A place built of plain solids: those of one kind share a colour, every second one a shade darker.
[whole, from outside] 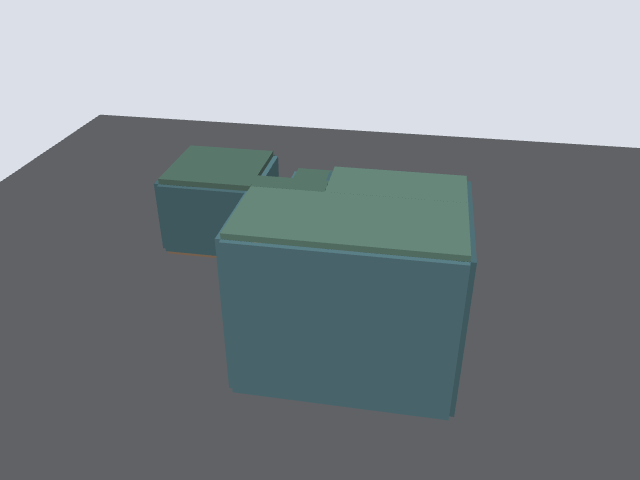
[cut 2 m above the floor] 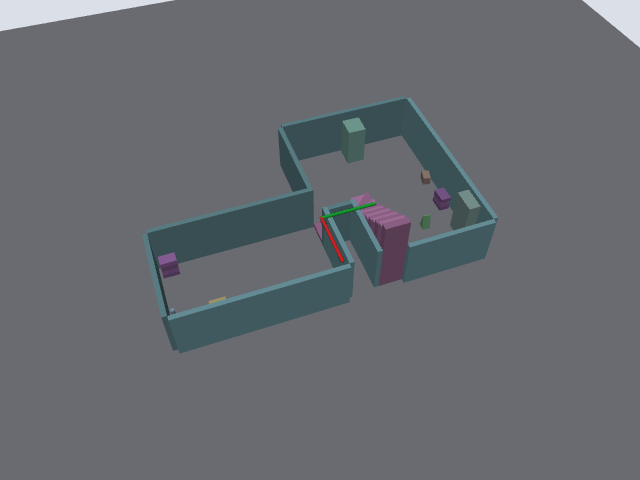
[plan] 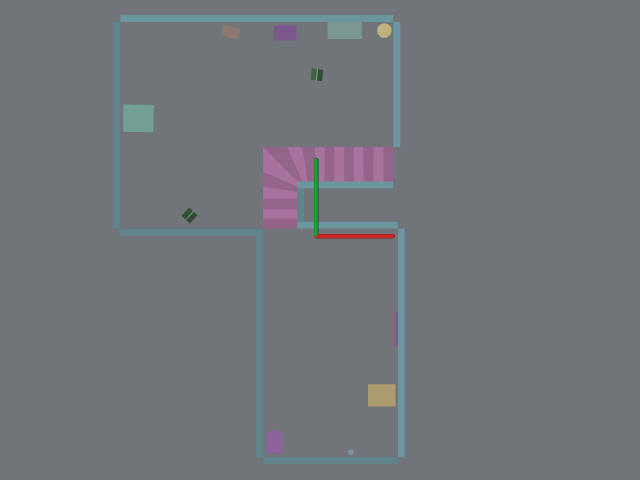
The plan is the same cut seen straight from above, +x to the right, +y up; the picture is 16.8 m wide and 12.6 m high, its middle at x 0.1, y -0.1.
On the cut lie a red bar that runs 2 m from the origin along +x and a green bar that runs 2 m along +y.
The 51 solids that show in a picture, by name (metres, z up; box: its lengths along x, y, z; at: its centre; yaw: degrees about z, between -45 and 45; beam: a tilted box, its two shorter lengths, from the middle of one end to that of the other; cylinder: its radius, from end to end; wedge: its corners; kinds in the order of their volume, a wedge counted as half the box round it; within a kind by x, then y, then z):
{
 "wall_1": {"box": [0.18, 5.43, 5.9], "at": [-5.23, 2.91, 2.9]},
 "wall_2": {"box": [3.74, 0.18, 5.9], "at": [-3.27, 0.11, 2.9]},
 "wall_3": {"box": [7.16, 0.18, 5.9], "at": [-1.56, 5.71, 2.9]},
 "wall_4": {"box": [0.18, 6.0, 3.1], "at": [-1.49, -2.8, 1.5]},
 "wall_5": {"box": [0.18, 1.24, 5.9], "at": [-0.41, 0.82, 2.9]},
 "wall_6": {"box": [3.54, 0.18, 3.1], "at": [0.37, -5.89, 1.5]},
 "wall_7": {"box": [2.52, 0.18, 5.9], "at": [0.76, 1.35, 2.9]},
 "wall_8": {"box": [2.64, 0.18, 3.1], "at": [0.82, 0.29, 1.5]},
 "wall_9": {"box": [0.18, 2.28, 2.6], "at": [1.93, 0.3, 4.55]},
 "wall_10": {"box": [0.18, 3.29, 5.9], "at": [2.11, 3.98, 2.9]},
 "wall_11": {"box": [0.18, 6.0, 3.1], "at": [2.24, -2.8, 1.5]},
 "wall_12": {"box": [3.29, 0.18, 2.6], "at": [3.67, 2.43, 4.55]},
 "wall_13": {"box": [0.18, 3.18, 2.6], "at": [5.41, 0.75, 4.55]},
 "roof_1": {"box": [4.64, 2.14, 0.2], "at": [-2.82, 1.27, 5.95]},
 "roof_2": {"box": [7.16, 3.29, 0.2], "at": [-1.56, 3.98, 5.95]},
 "roof_3": {"box": [3.54, 6.0, 0.17], "at": [0.37, -2.8, 3.14]},
 "roof_4": {"box": [2.52, 0.9, 0.2], "at": [0.76, 1.89, 5.95]},
 "roof_5": {"box": [3.29, 3.18, 0.2], "at": [3.67, 0.75, 5.95]},
 "tread_1": {"wedge": [[-1.4, 0.2, -0.05], [-1.4, 0.2, 0.18], [-1.4, 0.46, -0.05], [-1.4, 0.46, 0.18], [-0.5, 0.2, -0.05], [-0.5, 0.2, 0.18], [-0.5, 0.46, -0.05], [-0.5, 0.46, 0.18]]},
 "tread_2": {"wedge": [[-1.4, 0.46, -0.05], [-1.4, 0.46, 0.36], [-1.4, 0.72, -0.05], [-1.4, 0.72, 0.36], [-0.5, 0.46, -0.05], [-0.5, 0.46, 0.36], [-0.5, 0.71, -0.05], [-0.5, 0.71, 0.36]]},
 "tread_3": {"wedge": [[-1.4, 0.72, -0.05], [-1.4, 0.72, 0.54], [-1.4, 0.98, -0.05], [-1.4, 0.98, 0.54], [-0.5, 0.71, -0.05], [-0.5, 0.71, 0.54], [-0.5, 0.98, -0.05], [-0.5, 0.98, 0.54]]},
 "tread_4": {"wedge": [[-1.4, 0.97, -0.05], [-1.4, 0.97, 0.72], [-1.4, 1.3, -0.05], [-1.4, 1.3, 0.72], [-0.5, 0.97, -0.05], [-0.5, 0.97, 0.72], [-0.5, 1.17, -0.05], [-0.5, 1.17, 0.72]]},
 "tread_5": {"wedge": [[-1.4, 1.3, -0.05], [-1.4, 1.3, 0.9], [-1.4, 1.7, -0.05], [-1.4, 1.7, 0.9], [-0.5, 1.16, -0.05], [-0.5, 1.16, 0.91], [-0.5, 1.31, -0.05], [-0.5, 1.31, 0.91]]},
 "tread_6": {"wedge": [[-1.4, 1.7, -0.05], [-1.4, 1.7, 1.09], [-1.4, 2.34, -0.05], [-1.4, 2.34, 1.09], [-0.5, 1.3, -0.05], [-0.5, 1.3, 1.09], [-0.5, 1.44, -0.05], [-0.5, 1.44, 1.09]]},
 "tread_7": {"wedge": [[-1.4, 2.34, -0.05], [-1.4, 2.34, 1.27], [-0.76, 2.34, -0.05], [-0.76, 2.34, 1.27], [-0.5, 1.44, -0.05], [-0.5, 1.44, 1.27], [-0.36, 1.44, -0.05], [-0.36, 1.44, 1.27]]},
 "tread_8": {"wedge": [[-0.76, 2.34, -0.05], [-0.76, 2.34, 1.44], [-0.36, 1.44, -0.05], [-0.36, 1.44, 1.45], [-0.36, 2.34, -0.05], [-0.36, 2.34, 1.44], [-0.23, 1.44, -0.05], [-0.23, 1.44, 1.45]]},
 "tread_9": {"wedge": [[-0.37, 2.34, -0.05], [-0.37, 2.34, 1.63], [-0.23, 1.44, -0.05], [-0.23, 1.44, 1.63], [-0.03, 1.44, -0.05], [-0.03, 1.44, 1.62], [-0.03, 2.34, -0.05], [-0.03, 2.34, 1.62]]},
 "tread_10": {"wedge": [[-0.04, 2.34, -0.05], [-0.04, 2.34, 1.81], [-0.03, 1.44, -0.05], [-0.03, 1.44, 1.81], [0.22, 1.44, -0.05], [0.22, 1.44, 1.81], [0.22, 2.34, -0.05], [0.22, 2.34, 1.81]]},
 "tread_11": {"wedge": [[0.22, 1.44, -0.05], [0.22, 1.44, 1.99], [0.22, 2.34, -0.05], [0.22, 2.34, 1.99], [0.48, 1.44, -0.05], [0.48, 1.44, 1.99], [0.48, 2.34, -0.05], [0.48, 2.34, 1.99]]},
 "tread_12": {"wedge": [[0.48, 1.44, -0.05], [0.48, 1.44, 2.17], [0.48, 2.34, -0.05], [0.48, 2.34, 2.17], [0.74, 1.44, -0.05], [0.74, 1.44, 2.17], [0.74, 2.34, -0.05], [0.74, 2.34, 2.17]]},
 "tread_13": {"wedge": [[0.74, 1.44, -0.05], [0.74, 1.44, 2.35], [0.74, 2.34, -0.05], [0.74, 2.34, 2.35], [1.0, 1.44, -0.05], [1.0, 1.44, 2.35], [1.0, 2.34, -0.05], [1.0, 2.34, 2.35]]},
 "tread_14": {"wedge": [[0.99, 1.44, -0.05], [0.99, 1.44, 2.53], [0.99, 2.34, -0.05], [0.99, 2.34, 2.53], [1.24, 1.44, -0.05], [1.24, 1.44, 2.53], [1.24, 2.34, -0.05], [1.24, 2.34, 2.53]]},
 "tread_15": {"wedge": [[1.24, 1.44, -0.05], [1.24, 1.44, 2.72], [1.24, 2.34, -0.05], [1.24, 2.34, 2.72], [1.51, 1.44, -0.05], [1.51, 1.44, 2.72], [1.51, 2.34, -0.05], [1.51, 2.34, 2.72]]},
 "tread_16": {"wedge": [[1.5, 1.44, -0.05], [1.5, 1.44, 2.89], [1.51, 2.34, -0.05], [1.51, 2.34, 2.9], [1.77, 1.44, -0.05], [1.77, 1.44, 2.89], [1.77, 2.34, -0.05], [1.77, 2.34, 2.9]]},
 "tread_17": {"wedge": [[1.77, 1.44, -0.05], [1.77, 1.44, 3.08], [1.77, 2.34, -0.05], [1.77, 2.34, 3.08], [2.03, 1.44, -0.05], [2.03, 1.44, 3.08], [2.03, 2.34, -0.05], [2.03, 2.34, 3.08]]},
 "floor_1": {"box": [3.29, 3.18, 0.2], "at": [3.67, 0.75, 3.15]},
 "cage_trolley_1": {"box": [0.8, 0.72, 1.71], "at": [-4.67, 3.09, 0.81], "yaw": -0.8},
 "lockers_1": {"box": [0.9, 0.45, 1.85], "at": [0.75, 5.4, 0.88]},
 "bin_1": {"box": [0.72, 0.58, 1.11], "at": [1.72, -4.18, 0.51]},
 "bin_2": {"cylinder": 0.19, "from": [1.79, 5.4, 0.0], "to": [1.79, 5.4, 0.62]},
 "crate_1": {"box": [0.4, 0.6, 0.2], "at": [-1.11, -5.41, 0.3], "yaw": -0.1},
 "crate_2": {"box": [0.4, 0.6, 0.25], "at": [-1.1, -5.41, 0.07], "yaw": 0.1},
 "crate_3": {"box": [0.4, 0.6, 0.2], "at": [-1.1, -5.41, 0.5], "yaw": 1.4},
 "crate_4": {"box": [0.4, 0.6, 0.2], "at": [-1.1, -5.4, 0.7], "yaw": 1.4},
 "crate_5": {"box": [0.6, 0.4, 0.25], "at": [-0.82, 5.34, 0.07]},
 "crate_6": {"box": [0.6, 0.4, 0.2], "at": [-0.81, 5.34, 0.3], "yaw": -0.9},
 "crate_7": {"box": [0.6, 0.4, 0.2], "at": [-0.81, 5.34, 0.5], "yaw": 0.8},
 "sign_1": {"wedge": [[-3.54, 0.53, 0.0], [-3.44, 0.44, 0.62], [-3.41, 0.42, 0.62], [-3.33, 0.75, 0.0], [-3.32, 0.33, 0.0], [-3.23, 0.66, 0.62], [-3.21, 0.64, 0.62], [-3.11, 0.55, 0.0]]},
 "sign_2": {"wedge": [[-0.15, 4.1, 0.0], [-0.11, 4.4, 0.0], [-0.01, 4.09, 0.62], [0.02, 4.09, 0.62], [0.02, 4.39, 0.62], [0.05, 4.38, 0.62], [0.15, 4.07, 0.0], [0.18, 4.37, 0.0]]},
 "radiator_1": {"box": [0.1, 0.9, 0.6], "at": [2.1, -2.43, 0.45]},
 "bucket_1": {"box": [0.46, 0.3, 0.39], "at": [-2.25, 5.36, 0.14], "yaw": -15.2}
}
